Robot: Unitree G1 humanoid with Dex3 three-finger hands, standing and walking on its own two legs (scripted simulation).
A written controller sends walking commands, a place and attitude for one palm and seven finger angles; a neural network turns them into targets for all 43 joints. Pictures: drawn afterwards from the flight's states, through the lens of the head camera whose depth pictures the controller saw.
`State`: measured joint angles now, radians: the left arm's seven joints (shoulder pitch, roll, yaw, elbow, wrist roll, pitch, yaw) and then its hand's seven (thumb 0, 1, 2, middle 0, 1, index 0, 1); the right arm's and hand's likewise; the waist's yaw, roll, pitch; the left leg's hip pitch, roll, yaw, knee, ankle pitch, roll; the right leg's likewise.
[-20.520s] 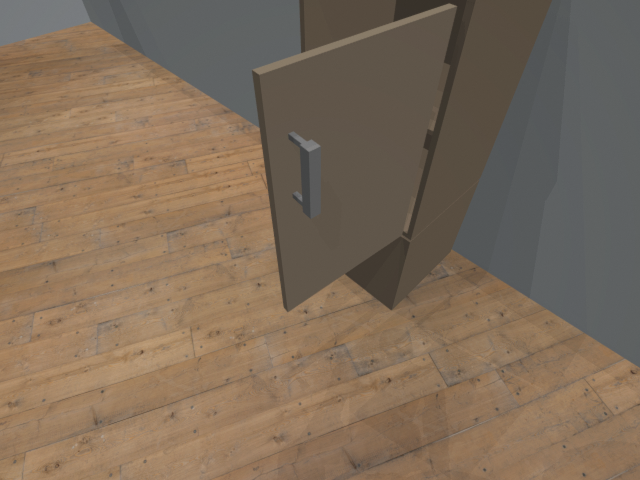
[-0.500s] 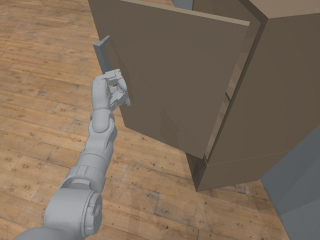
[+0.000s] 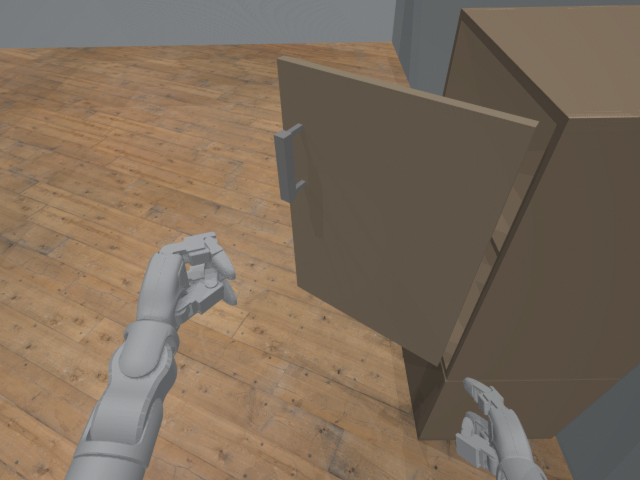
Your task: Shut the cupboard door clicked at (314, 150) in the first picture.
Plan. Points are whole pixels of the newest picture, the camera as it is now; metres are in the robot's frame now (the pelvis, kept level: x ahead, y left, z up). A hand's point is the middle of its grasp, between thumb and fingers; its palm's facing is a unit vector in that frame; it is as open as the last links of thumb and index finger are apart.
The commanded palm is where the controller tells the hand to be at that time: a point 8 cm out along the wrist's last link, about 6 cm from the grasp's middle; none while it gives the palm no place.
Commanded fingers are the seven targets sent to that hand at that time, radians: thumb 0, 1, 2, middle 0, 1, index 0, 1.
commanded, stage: draw the hand back to the body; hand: left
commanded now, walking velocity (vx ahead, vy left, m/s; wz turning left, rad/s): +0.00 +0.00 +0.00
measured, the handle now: (292, 163) +0.63 +0.09 +0.08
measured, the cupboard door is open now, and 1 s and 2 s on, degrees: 54 54 54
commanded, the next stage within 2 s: step back with the hand held close in 0.90 s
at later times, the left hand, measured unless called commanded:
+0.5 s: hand (53, 335) +0.21 +0.27 +0.16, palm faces +0.40 -0.82 -0.41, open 5.9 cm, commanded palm +0.15 +0.32 +0.18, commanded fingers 0.00 0.90 0.90 -0.20 -0.30 -0.20 -0.30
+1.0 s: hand (38, 339) +0.20 +0.28 +0.17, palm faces +0.46 -0.79 -0.40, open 7.4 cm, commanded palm +0.15 +0.31 +0.18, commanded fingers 0.00 0.90 0.90 -0.20 -0.30 -0.20 -0.30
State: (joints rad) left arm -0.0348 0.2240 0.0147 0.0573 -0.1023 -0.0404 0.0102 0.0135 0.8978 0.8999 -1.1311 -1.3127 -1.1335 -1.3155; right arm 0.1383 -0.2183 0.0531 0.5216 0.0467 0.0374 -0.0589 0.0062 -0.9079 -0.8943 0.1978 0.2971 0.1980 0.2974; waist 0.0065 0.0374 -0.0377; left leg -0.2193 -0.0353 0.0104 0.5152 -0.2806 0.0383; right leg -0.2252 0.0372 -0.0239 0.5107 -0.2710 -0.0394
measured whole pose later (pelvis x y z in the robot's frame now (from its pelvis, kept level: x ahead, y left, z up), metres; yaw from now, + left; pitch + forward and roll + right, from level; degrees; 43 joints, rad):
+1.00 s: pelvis +0.01 +0.01 +0.01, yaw +1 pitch -4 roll -1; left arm 0.45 0.36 0.35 -0.37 -0.08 -0.06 0.10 0.01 0.89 0.90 -0.21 -0.30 -0.21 -0.30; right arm 0.19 -0.22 0.04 0.62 0.01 -0.06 -0.07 0.01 -0.90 -0.89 0.20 0.30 0.20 0.30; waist 0.06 0.07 -0.01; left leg -0.10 -0.04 0.00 0.42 -0.26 0.05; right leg -0.09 0.03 -0.03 0.39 -0.24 -0.03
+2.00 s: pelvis -0.10 +0.02 -0.02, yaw +3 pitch +0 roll -2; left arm 0.49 0.41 0.46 -0.51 -0.02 -0.26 0.14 0.01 0.89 0.90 -0.21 -0.30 -0.21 -0.30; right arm 0.23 -0.22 0.00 0.58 0.00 -0.02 -0.06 0.01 -0.90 -0.89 0.20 0.30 0.20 0.30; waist -0.01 -0.01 0.00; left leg -0.51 -0.03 0.03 0.72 -0.31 0.07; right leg -0.44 0.03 0.00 0.65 -0.22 0.00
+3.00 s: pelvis -0.27 +0.06 +0.00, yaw -2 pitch -1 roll -2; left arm 0.54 0.44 0.42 -0.62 -0.07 -0.17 0.15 0.02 0.90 0.90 -0.20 -0.30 -0.20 -0.30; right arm 0.23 -0.12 0.03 0.63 -0.01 -0.15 -0.03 0.01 -0.91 -0.89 0.20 0.30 0.20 0.30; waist -0.07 -0.10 0.05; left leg -0.38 0.03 0.08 0.49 -0.11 0.04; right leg -0.35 0.06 0.00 0.86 -0.46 0.00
